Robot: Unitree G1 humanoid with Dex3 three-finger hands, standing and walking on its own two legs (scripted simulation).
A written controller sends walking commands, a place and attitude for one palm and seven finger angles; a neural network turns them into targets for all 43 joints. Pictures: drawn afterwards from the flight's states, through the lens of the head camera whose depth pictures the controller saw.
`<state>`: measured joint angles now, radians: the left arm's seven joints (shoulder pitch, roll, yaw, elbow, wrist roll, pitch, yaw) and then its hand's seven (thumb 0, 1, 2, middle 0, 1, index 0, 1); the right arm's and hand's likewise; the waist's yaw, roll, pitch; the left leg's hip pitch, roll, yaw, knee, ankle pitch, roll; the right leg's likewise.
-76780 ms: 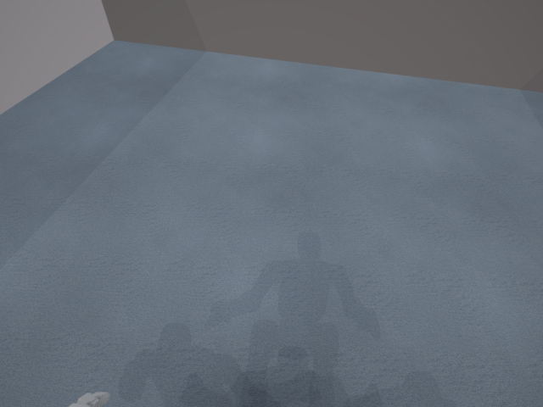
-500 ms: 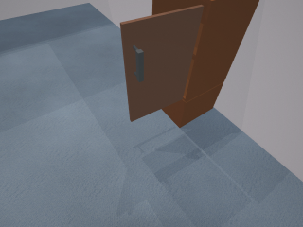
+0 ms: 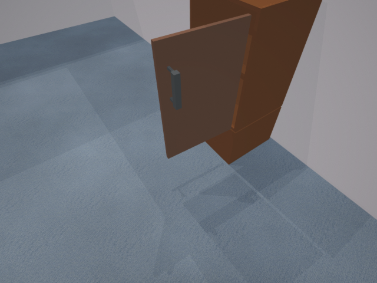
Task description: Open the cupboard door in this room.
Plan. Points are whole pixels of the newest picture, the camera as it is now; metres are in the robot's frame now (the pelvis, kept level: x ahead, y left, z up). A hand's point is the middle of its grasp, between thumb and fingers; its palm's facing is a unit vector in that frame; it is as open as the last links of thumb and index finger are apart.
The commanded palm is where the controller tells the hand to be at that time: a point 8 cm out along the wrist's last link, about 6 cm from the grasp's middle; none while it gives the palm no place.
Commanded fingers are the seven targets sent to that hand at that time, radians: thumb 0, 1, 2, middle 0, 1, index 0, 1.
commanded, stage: let the arm hang, fingers relaxed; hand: left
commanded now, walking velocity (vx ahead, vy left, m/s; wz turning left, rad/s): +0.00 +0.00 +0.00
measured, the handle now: (173, 88) +0.74 +0.09 -0.01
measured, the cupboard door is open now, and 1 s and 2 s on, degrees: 86 86 86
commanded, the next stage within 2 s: look to check the result in 0.20 s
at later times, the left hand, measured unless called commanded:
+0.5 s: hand out of the picture +0.05 +0.21 -0.17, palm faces +0.00 -0.96 -0.28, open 7.4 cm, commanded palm none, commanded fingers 0.00 0.90 0.90 -0.20 -0.30 -0.20 -0.30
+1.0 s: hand out of the picture +0.11 +0.22 -0.16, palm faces -0.02 -0.95 -0.31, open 7.4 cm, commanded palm none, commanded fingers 0.00 0.90 0.90 -0.20 -0.30 -0.20 -0.30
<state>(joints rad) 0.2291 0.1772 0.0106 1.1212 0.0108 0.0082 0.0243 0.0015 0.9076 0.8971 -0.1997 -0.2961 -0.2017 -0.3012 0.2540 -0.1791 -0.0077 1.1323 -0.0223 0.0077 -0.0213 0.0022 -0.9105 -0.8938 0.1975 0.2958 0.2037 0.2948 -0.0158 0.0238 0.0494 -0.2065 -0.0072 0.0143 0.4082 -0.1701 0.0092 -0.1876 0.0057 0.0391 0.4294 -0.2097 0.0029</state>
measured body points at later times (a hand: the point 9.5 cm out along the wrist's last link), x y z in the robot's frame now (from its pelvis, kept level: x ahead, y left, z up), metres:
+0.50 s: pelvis +0.02 +0.00 +0.00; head +0.04 -0.01 +0.45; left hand +0.05 +0.26 -0.14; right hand +0.05 -0.26 -0.16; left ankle +0.03 +0.11 -0.74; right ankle +0.02 -0.12 -0.74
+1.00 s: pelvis +0.04 -0.01 +0.01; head +0.06 -0.01 +0.45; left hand +0.11 +0.27 -0.13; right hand +0.10 -0.29 -0.14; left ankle +0.03 +0.11 -0.74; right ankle +0.02 -0.12 -0.74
